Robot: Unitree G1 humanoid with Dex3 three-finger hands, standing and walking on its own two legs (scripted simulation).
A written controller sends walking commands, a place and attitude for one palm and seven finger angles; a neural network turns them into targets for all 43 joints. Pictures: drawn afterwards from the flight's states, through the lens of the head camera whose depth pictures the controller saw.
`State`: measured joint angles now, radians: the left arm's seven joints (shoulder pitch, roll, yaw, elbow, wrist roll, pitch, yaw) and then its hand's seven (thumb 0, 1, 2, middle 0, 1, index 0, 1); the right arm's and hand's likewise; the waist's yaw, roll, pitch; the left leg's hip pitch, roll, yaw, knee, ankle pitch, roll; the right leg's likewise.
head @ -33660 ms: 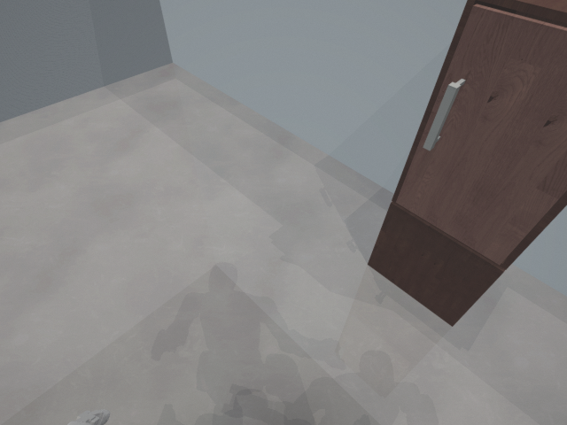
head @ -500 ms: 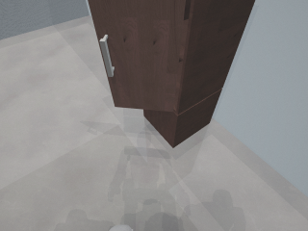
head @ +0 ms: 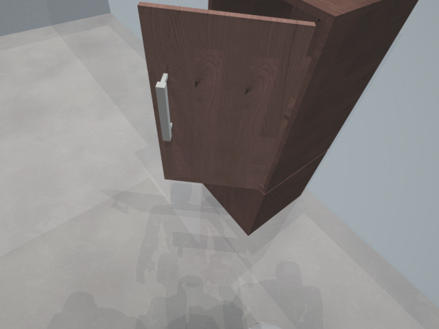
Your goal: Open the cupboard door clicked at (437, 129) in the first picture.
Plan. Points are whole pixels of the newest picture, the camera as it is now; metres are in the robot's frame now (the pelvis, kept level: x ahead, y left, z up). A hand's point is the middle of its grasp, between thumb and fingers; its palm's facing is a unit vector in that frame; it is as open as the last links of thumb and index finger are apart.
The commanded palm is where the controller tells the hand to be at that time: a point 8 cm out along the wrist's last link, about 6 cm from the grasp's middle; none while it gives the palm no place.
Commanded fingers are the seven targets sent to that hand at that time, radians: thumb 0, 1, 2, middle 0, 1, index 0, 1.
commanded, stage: come to a stop and stand still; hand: left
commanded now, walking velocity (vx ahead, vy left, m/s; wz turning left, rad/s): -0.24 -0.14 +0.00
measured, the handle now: (166, 109) +0.60 +0.18 +0.01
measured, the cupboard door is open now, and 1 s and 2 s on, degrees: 47 47 47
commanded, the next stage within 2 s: look again from close up in 1.04 s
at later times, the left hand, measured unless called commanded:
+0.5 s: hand out of the picture +0.07 +0.13 -0.17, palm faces +0.00 -0.97 -0.23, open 7.4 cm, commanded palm none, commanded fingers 0.00 0.90 0.90 -0.20 -0.30 -0.20 -0.30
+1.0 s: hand out of the picture -0.02 +0.21 -0.17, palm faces -0.02 -0.96 -0.28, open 7.4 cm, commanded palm none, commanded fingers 0.00 0.90 0.90 -0.20 -0.30 -0.20 -0.30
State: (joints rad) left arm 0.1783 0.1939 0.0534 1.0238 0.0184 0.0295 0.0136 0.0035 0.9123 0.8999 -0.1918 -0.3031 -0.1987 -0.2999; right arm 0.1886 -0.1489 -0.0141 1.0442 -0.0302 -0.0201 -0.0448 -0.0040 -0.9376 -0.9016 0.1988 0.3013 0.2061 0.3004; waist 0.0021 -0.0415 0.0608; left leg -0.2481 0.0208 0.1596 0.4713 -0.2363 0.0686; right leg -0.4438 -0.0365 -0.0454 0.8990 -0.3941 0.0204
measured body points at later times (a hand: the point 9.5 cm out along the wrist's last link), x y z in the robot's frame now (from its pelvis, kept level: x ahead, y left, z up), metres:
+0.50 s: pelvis +0.01 -0.05 +0.00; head +0.04 -0.06 +0.45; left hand +0.07 +0.18 -0.15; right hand +0.04 -0.30 -0.15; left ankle -0.02 +0.07 -0.69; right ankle -0.02 -0.17 -0.74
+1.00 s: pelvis -0.02 +0.01 -0.01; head -0.02 -0.02 +0.44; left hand -0.01 +0.26 -0.15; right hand +0.05 -0.22 -0.16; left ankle -0.01 +0.07 -0.74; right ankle -0.02 -0.14 -0.74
